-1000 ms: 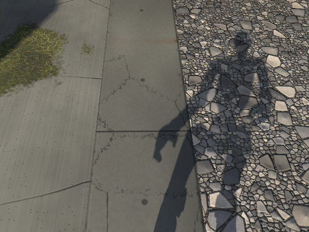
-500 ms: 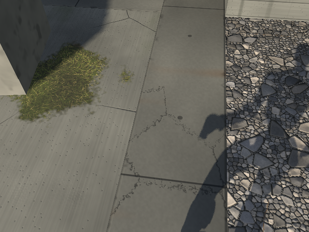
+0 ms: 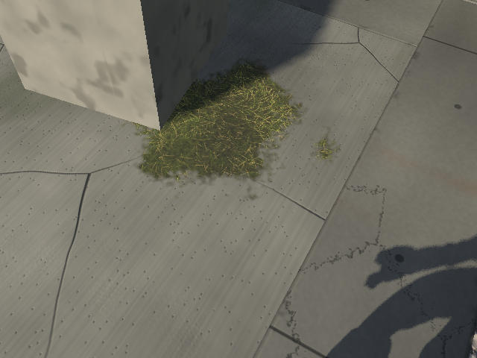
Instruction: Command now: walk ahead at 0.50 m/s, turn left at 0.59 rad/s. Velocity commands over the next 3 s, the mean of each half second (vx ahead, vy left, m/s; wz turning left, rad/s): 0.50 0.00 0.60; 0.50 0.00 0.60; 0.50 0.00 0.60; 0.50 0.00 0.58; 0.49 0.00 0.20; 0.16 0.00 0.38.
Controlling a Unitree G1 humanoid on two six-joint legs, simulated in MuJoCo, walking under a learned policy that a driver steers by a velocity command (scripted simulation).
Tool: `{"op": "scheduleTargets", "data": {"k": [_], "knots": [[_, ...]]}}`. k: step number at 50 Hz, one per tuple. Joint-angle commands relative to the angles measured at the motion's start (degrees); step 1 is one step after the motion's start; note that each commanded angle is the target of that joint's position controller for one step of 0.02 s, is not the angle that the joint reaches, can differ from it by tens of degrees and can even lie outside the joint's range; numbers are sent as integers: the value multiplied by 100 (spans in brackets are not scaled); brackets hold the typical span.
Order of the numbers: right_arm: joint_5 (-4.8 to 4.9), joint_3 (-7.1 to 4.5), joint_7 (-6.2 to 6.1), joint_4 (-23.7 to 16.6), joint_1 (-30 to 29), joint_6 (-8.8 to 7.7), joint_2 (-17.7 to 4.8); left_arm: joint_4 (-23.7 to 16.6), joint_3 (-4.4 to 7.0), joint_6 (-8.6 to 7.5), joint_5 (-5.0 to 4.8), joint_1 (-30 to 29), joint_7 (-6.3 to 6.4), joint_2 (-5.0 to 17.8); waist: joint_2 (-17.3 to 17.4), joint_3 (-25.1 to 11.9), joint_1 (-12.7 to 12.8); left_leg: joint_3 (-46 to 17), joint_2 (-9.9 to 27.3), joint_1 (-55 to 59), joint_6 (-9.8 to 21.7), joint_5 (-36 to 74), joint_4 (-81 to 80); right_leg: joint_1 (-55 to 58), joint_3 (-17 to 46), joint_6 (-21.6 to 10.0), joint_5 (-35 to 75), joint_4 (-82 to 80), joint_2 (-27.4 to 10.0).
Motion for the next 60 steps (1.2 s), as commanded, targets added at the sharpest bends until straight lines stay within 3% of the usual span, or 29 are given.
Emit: {"op": "scheduleTargets", "data": {"k": [1, 4, 8, 13, 16, 18, 19, 20, 21, 22, 23, 24, 26, 31, 35, 39, 41, 42, 43, 44, 45, 46, 47, 48, 49, 50, 51, 54, 60], "knots": [[-100, -189, -68, -395, 155, -132, -709, -530, 190, -135, 123, -117, 10, 787, 423, -819, -32, -2433, 1510, 1759, 1172, 625, -1783, -1539, 455, -14, 572, -358, -386], [-57, -218, -162, -287, 254, -169, -815, -578, 141, 8, 192, -263, 16, 544, 302, -619, 7, -1939, 1325, 1136, 1223, 1299, -1943, -1376, 290, 235, 1036, -1108, -267], [-10, -250, -271, -81, 586, -127, -910, -816, 35, 11, 167, -1149, -23, 285, 424, -342, -307, -1530, 938, 782, 883, 832, -1914, -1102, 253, 361, 2560, -2811, 42], [60, -259, -295, 191, 1032, -67, -887, -1048, 63, -75, 61, -1740, -128, 411, 520, -271, -514, -2037, 1097, 1154, 704, 326, -1468, -746, 418, 228, 2810, -3786, 273], [50, -271, -322, 239, 1025, 7, -871, -1030, 149, -142, 44, -1510, -149, 572, 763, -347, -351, -2471, 1222, 1566, 597, 598, -937, -398, 426, 20, 2033, -3993, 335], [22, -173, -300, 181, 906, 26, -591, -821, 289, -195, 108, -537, -85, 794, 741, -917, 154, -2257, 816, 1314, 325, 1066, 95, 1160, 408, -321, 2021, -4250, 149], [-82, -49, -286, 67, 959, 12, -273, -749, 373, -198, 179, 367, -33, 1111, 87, -1777, 484, -1758, 438, 536, 88, 127, 1721, 2720, 1373, -680, 1814, -4102, -850], [121, 20, -288, -65, 1724, -27, -77, -537, 459, -111, 205, 785, -73, 1416, -1894, -2403, 129, -1125, -239, -1466, -285, -2434, 3430, 4328, 4064, -1541, 335, -4727, -2008], [159, -79, -311, 98, 1617, -26, -682, -643, 335, -80, 61, 617, -102, 857, -1196, -1907, 234, -1246, 258, -2110, -375, -2244, 4130, 4045, 4322, -1405, -832, -4998, -2026], [116, -162, -303, 33, 983, 0, -953, -688, 258, -38, 53, 394, -67, 563, -668, -1197, 379, -1081, 435, -2258, -425, -1703, 4259, 3356, 3407, -1172, -632, -5084, -1792], [59, -168, -312, -14, 695, 22, -906, -710, 218, -2, 114, 124, -53, 497, -274, -805, 281, -900, 620, -2071, -466, -1306, 4160, 2679, 2711, -1058, 115, -5182, -1565], [7, -180, -291, -78, 494, 17, -816, -654, 188, 16, 138, -17, -39, 398, -236, -499, 197, -880, 777, -1975, -481, -1046, 3913, 2184, 2208, -1050, 740, -5305, -1371], [78, -159, -233, -93, 566, 61, -567, -577, 164, -21, 160, -90, -13, 311, -522, -402, 35, -760, 989, -1593, -473, -819, 3612, 1696, 1470, -1005, 1301, -5583, -1129], [35, -64, -170, -307, 125, 108, -273, -338, 276, -69, 103, 28, 0, 605, -322, -274, 56, -589, 1144, -1925, -577, -78, 2617, 1735, 461, -1197, 2387, -5921, -1209], [40, 1, -19, -416, -489, 22, -179, -228, 302, 7, 72, 95, 34, 752, -239, -139, 265, -218, 1041, -1571, -507, 1030, 1315, 1818, -422, -995, 2816, -5943, -1023], [60, 1, 110, -652, -1018, 28, -214, -58, 363, 124, -41, 389, 48, 966, -241, 34, 355, 72, 907, -1410, -299, 878, 588, 2327, -790, -845, 3189, -5786, -1222], [25, -86, 137, -702, -906, 57, -391, -45, 414, 198, -102, 375, 69, 1135, -359, -134, 152, 333, 625, -969, -80, 319, 433, 2603, -1006, -735, 4738, -5227, -1271], [6, -168, 132, -656, -604, 84, -540, -55, 443, 241, -133, 359, 90, 1226, -450, -373, -67, 497, 407, -480, 55, 27, 412, 2662, -1117, -673, 5678, -4646, -1253], [13, -305, 108, -473, 130, 107, -756, -80, 440, 287, -161, 282, 110, 1238, -386, -761, -517, 620, 156, 520, 244, 126, 153, 2435, -1285, -555, 6136, -3634, -1132], [38, -505, 19, -172, 1173, 157, -1110, -115, 364, 289, -102, 333, 141, 1067, -144, -1268, -1014, 328, 104, 2179, 476, 312, -45, 1471, -1358, -341, 5431, -2190, -925], [108, -617, -81, -114, 1378, 167, -1767, -396, 110, 221, 215, 812, 85, 305, 1477, -1697, -559, -2260, 1593, 4252, 1274, 75, -116, -1023, -1277, 10, 545, -65, -167], [84, -525, -35, -368, 1403, 47, -1676, -569, 21, 15, 129, 602, 22, 331, 1402, -2757, -611, -4896, 2351, 4874, 2012, -1412, -1216, -2097, 113, 53, -1249, 1047, 525], [24, -383, 11, -299, 1276, -57, -1227, -706, 159, -113, -128, -138, -34, 846, 705, -2070, -844, -4240, 2202, 4432, 1595, -1328, -1545, -2631, 462, -63, -670, 1120, 190], [14, -336, 5, -259, 1014, -130, -1110, -791, 127, -199, -151, -320, -39, 778, 519, -1397, -648, -3534, 2011, 3575, 1399, -887, -1599, -2578, 410, -156, -91, 647, -26], [13, -273, -9, -290, 619, -150, -940, -696, 128, -215, -13, -274, 6, 732, 188, -1025, -367, -2939, 1768, 2775, 1225, -220, -1597, -2215, 407, -108, 269, 188, -236], [-31, -216, -30, -354, 331, -152, -793, -649, 164, -178, 90, -159, 25, 782, 299, -844, -144, -2513, 1565, 2184, 1148, 382, -1683, -1806, 432, -51, 516, -180, -363], [-101, -183, -56, -427, 157, -149, -744, -639, 172, -112, 132, -83, 9, 804, 457, -768, -21, -2330, 1456, 1792, 1141, 731, -1804, -1523, 422, 18, 666, -312, -409], [-63, -192, -167, -319, 216, -180, -814, -643, 123, 50, 191, -128, 15, 595, 391, -640, 55, -1879, 1270, 1185, 1181, 1465, -1952, -1365, 272, 297, 1063, -905, -315], [-13, -241, -268, -3, 695, -152, -1007, -955, -5, 46, 134, -1379, -30, 347, 498, -309, -406, -1537, 894, 804, 762, 596, -1894, -886, 245, 443, 2848, -3304, 132]]}}
Next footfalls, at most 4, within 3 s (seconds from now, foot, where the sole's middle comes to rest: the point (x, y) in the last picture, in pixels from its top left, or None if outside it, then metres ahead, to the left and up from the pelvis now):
0.36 right None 0.41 -0.11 -0.77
0.88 left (157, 307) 0.56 0.24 -0.77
1.38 right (162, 202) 0.92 0.27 -0.77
1.88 left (36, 220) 0.83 0.66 -0.77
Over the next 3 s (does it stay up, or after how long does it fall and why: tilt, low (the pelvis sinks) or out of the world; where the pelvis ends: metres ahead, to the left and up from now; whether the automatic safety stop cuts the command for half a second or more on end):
stays up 1.00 0.97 0.00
